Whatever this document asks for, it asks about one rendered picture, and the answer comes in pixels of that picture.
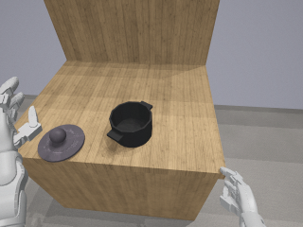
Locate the robot right forearm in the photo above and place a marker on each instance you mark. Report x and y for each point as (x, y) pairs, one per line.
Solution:
(251, 219)

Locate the robot left hand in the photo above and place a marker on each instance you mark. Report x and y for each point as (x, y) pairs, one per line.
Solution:
(8, 115)

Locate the knob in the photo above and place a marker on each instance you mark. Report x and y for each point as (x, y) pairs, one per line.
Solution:
(57, 135)

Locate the robot left forearm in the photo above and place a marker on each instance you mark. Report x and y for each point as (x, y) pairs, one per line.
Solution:
(13, 199)

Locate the table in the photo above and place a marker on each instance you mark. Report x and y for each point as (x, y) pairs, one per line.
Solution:
(131, 50)

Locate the robot right hand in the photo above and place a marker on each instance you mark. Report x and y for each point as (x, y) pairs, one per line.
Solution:
(242, 198)

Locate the lid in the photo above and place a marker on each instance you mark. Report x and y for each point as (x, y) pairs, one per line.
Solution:
(58, 152)

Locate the pot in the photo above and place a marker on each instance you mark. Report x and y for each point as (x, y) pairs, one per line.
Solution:
(131, 124)

